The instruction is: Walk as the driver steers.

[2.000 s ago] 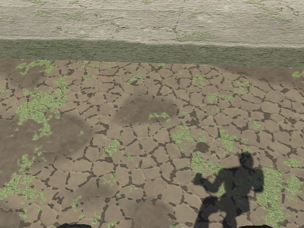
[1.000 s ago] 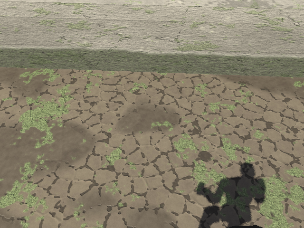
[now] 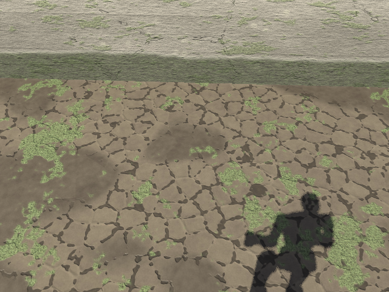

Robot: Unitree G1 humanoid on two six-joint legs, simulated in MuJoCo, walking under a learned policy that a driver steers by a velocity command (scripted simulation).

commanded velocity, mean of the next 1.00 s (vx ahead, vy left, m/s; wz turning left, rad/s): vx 0.15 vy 0.00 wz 0.00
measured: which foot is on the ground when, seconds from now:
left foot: down 0.00-1.00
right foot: down 0.00-1.00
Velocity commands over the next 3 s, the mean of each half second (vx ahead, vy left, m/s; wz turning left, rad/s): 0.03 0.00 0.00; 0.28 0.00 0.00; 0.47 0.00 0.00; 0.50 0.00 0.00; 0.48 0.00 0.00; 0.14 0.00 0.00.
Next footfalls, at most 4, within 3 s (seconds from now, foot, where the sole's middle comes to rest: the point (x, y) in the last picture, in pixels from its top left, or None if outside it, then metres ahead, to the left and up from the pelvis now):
none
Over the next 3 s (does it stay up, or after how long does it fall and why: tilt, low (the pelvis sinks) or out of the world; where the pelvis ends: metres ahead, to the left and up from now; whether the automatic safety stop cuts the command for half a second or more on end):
stays up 0.00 0.00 0.00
